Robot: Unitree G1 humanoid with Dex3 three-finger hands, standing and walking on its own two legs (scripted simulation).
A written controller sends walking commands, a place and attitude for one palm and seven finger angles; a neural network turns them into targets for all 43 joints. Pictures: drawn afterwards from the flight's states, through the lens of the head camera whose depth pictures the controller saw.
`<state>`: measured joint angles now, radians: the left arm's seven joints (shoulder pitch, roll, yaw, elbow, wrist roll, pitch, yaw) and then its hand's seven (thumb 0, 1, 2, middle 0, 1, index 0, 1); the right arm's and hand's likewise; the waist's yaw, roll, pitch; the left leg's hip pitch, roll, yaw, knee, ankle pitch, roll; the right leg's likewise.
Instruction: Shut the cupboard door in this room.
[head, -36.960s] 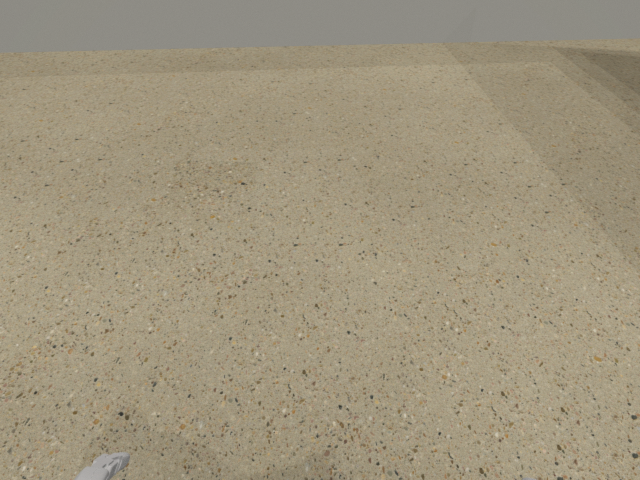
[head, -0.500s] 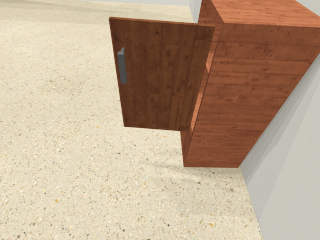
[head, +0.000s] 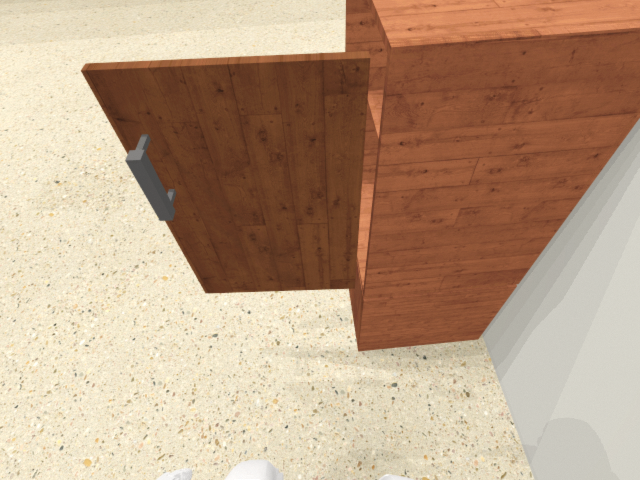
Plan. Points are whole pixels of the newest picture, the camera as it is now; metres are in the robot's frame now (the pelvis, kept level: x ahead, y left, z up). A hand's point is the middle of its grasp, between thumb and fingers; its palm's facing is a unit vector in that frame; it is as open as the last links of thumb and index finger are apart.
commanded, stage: come to a stop and stand still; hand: left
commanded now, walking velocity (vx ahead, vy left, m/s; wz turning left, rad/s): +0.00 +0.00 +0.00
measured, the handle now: (156, 178) +0.54 +0.28 +0.04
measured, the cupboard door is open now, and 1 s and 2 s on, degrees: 86 86 86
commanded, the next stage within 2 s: look again from close up in 1.16 s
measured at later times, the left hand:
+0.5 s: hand out of the picture +0.08 +0.22 -0.18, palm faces +0.05 -0.97 -0.23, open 7.3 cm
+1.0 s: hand out of the picture +0.08 +0.16 -0.17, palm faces -0.03 -0.97 -0.23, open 7.3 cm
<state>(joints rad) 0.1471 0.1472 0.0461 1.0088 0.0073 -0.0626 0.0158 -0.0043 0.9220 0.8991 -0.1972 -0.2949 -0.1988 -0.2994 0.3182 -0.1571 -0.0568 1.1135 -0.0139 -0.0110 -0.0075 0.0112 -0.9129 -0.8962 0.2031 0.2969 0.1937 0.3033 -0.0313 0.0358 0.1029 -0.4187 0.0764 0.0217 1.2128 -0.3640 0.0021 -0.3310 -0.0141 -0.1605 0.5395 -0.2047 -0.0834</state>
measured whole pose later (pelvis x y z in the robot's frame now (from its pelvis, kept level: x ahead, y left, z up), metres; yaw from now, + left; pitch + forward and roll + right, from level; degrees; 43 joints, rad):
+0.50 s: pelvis +0.05 +0.03 +0.00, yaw -2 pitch +0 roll -1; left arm 0.23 0.20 0.07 1.03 0.01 0.04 0.04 0.00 0.91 0.90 -0.20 -0.29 -0.20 -0.30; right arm 0.08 -0.13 -0.04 0.99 -0.02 0.02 -0.04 0.00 -0.92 -0.90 0.21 0.30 0.20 0.30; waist 0.03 -0.03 0.11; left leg -0.32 0.05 0.08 0.50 -0.18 0.02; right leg -0.42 0.00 0.00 1.07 -0.52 0.03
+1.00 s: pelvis +0.01 -0.02 -0.01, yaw -1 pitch -2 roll +0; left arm 0.27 0.17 0.01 0.92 0.03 0.01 0.03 0.00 0.91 0.90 -0.20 -0.30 -0.20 -0.30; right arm 0.35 -0.18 -0.04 0.98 -0.03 0.05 0.00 0.01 -0.91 -0.90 0.20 0.30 0.19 0.30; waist -0.04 0.01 0.01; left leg -0.42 0.03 -0.02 0.66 -0.31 -0.01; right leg -0.27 -0.02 -0.02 0.68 -0.38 -0.01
